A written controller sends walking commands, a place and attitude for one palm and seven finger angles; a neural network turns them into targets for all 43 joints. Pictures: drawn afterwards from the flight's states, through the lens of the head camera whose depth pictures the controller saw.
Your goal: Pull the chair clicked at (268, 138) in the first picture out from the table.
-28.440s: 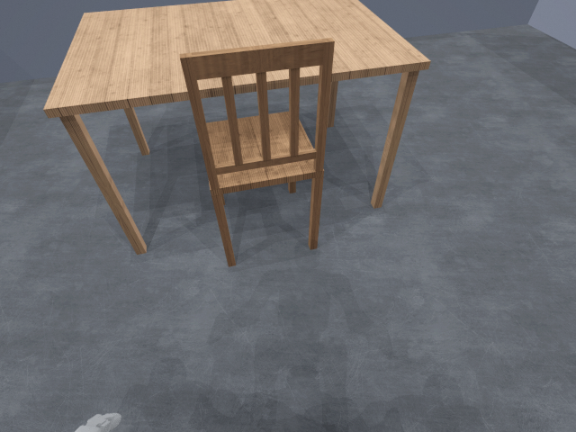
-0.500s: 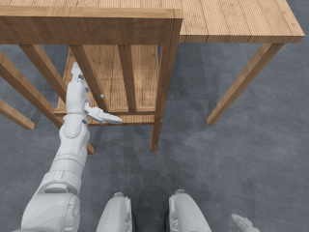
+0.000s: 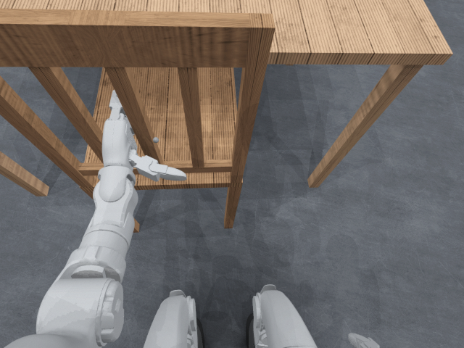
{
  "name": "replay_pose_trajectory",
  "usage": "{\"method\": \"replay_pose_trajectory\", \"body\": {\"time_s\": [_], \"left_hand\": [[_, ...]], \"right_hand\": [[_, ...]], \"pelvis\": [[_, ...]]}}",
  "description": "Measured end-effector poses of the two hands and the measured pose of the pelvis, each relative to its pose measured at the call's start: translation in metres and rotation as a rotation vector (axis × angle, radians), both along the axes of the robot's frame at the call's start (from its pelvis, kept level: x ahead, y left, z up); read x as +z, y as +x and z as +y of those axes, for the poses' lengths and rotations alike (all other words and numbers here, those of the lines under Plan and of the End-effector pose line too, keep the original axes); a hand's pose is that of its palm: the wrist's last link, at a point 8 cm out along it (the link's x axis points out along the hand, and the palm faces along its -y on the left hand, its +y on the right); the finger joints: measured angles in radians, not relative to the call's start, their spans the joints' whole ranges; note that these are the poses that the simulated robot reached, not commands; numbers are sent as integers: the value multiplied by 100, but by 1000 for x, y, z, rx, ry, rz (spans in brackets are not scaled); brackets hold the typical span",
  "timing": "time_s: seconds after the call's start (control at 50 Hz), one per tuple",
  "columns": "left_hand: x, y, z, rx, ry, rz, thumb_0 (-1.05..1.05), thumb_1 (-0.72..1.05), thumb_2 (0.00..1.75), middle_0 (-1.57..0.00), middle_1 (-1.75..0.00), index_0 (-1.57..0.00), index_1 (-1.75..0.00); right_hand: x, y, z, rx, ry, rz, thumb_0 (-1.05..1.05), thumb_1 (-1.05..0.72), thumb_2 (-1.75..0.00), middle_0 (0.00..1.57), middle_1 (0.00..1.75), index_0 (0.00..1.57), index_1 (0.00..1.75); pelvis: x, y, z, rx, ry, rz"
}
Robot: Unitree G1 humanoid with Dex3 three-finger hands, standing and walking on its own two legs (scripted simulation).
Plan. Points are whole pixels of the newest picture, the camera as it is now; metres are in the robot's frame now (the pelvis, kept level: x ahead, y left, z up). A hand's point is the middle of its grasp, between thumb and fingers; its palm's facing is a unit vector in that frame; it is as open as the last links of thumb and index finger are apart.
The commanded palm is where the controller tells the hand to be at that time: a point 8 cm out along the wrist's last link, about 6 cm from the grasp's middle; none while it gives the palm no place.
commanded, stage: push the fingers through the gap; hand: left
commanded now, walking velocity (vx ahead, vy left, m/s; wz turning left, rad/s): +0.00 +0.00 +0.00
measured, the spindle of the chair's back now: (141, 126) +0.49 +0.13 +0.03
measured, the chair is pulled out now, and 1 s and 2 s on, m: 0.00 0.00 0.04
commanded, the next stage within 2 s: hook a spindle and tug to test in 0.04 s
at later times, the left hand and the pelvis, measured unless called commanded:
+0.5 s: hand (156, 139) +0.46 +0.11 +0.03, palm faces +0.01 -1.00 -0.03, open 15.4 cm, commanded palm +0.43 +0.15 +0.02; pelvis +0.00 +0.00 +0.00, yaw +0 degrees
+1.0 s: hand (154, 136) +0.47 +0.11 +0.03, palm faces +0.01 -1.00 -0.04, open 5.8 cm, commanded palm +0.44 +0.15 +0.02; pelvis +0.00 +0.00 +0.00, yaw +0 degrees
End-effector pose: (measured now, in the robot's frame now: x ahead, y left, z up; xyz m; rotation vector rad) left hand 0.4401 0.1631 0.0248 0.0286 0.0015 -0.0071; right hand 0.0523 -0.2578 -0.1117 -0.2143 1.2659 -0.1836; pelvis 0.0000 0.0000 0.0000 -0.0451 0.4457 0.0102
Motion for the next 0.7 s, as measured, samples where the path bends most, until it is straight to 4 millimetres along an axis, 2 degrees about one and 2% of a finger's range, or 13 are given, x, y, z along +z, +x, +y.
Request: {"method": "replay_pose_trajectory", "body": {"time_s": [0.2, 0.3, 0.54, 0.7], "left_hand": [[3, 6, 5, 7, 16, -21, -2, -50, 30, -7, -9, -7, -9], [5, 1, 4, -3, 12, -9, -2, -50, 30, -10, -18, -10, -18], [4, -2, -1, 14, 13, -23, -2, -47, 31, -27, -72, -27, -72], [3, 2, 1, 18, 11, -18, -2, -21, 42, -41, -114, -40, -114]], "right_hand": [[-4, 1, -1, 4, 1, -3, 1, -90, -90, 20, 30, 20, 30], [-2, 1, 0, 0, 10, -2, 1, -90, -90, 20, 30, 20, 30], [-1, 6, -4, 11, 3, -16, 1, -90, -90, 20, 30, 20, 30], [-5, 5, -5, 13, 6, 3, 1, -90, -90, 20, 30, 20, 30]], "pelvis": [[-3, -3, -2, -2, 1, 4], [-1, -2, -2, 0, 1, 1], [-1, -1, -4, 2, 3, -1], [-2, -1, -5, 5, 2, 4]]}}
